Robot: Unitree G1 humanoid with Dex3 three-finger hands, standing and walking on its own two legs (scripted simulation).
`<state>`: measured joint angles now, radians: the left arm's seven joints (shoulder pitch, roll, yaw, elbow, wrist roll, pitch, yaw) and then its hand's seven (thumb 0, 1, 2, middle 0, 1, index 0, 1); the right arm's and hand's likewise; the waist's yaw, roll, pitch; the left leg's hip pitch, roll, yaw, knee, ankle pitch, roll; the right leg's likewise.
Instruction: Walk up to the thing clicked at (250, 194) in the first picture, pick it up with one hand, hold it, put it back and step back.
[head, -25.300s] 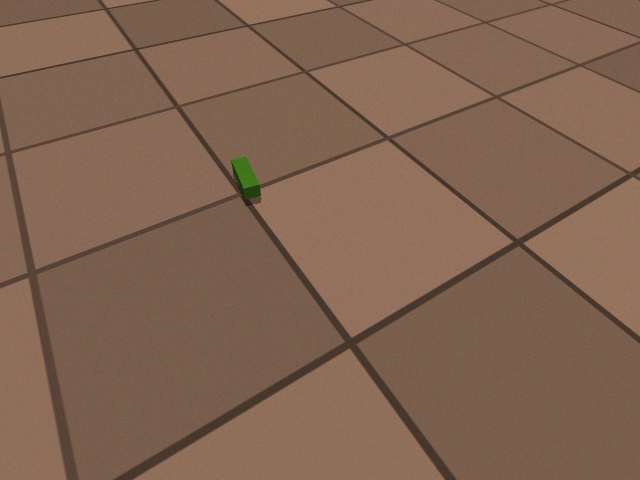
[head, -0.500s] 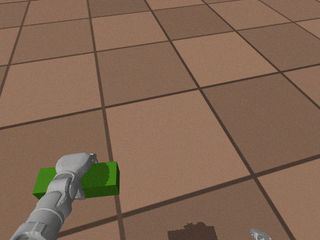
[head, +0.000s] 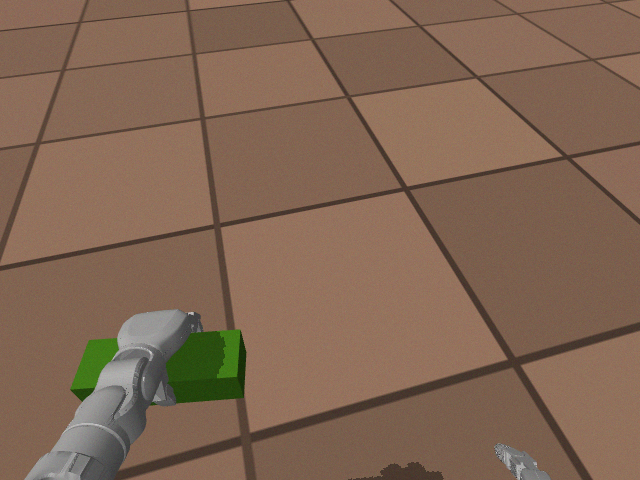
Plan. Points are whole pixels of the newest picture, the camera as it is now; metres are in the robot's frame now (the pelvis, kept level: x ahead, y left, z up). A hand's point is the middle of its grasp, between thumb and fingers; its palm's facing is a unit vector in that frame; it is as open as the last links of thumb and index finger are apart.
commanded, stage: hold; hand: left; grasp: from above
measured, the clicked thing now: (166, 369) +0.30 +0.23 -0.09
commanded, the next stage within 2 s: crouch in 1.00 s
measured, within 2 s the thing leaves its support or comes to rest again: neither
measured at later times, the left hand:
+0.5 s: hand (158, 370) +0.28 +0.22 -0.04, palm faces -0.46 -0.08 -0.88, open 10.4 cm
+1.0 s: hand (159, 368) +0.28 +0.22 -0.04, palm faces -0.47 -0.08 -0.88, open 10.3 cm
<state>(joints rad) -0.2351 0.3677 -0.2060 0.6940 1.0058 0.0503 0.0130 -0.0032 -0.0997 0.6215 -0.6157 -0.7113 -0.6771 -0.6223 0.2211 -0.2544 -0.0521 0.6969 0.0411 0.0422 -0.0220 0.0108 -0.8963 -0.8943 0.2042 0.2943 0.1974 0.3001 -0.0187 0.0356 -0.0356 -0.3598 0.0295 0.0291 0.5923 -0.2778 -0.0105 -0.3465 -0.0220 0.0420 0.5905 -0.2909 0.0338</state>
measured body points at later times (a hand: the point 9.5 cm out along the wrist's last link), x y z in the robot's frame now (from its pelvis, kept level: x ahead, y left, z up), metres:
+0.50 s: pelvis -0.01 +0.00 +0.00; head -0.01 -0.02 +0.45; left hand +0.30 +0.22 +0.01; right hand +0.13 -0.25 -0.11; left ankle +0.02 +0.13 -0.73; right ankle +0.01 -0.14 -0.73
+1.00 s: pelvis +0.00 +0.00 +0.01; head +0.00 -0.02 +0.46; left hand +0.30 +0.22 +0.01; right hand +0.13 -0.26 -0.11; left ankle +0.02 +0.13 -0.73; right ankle +0.01 -0.14 -0.73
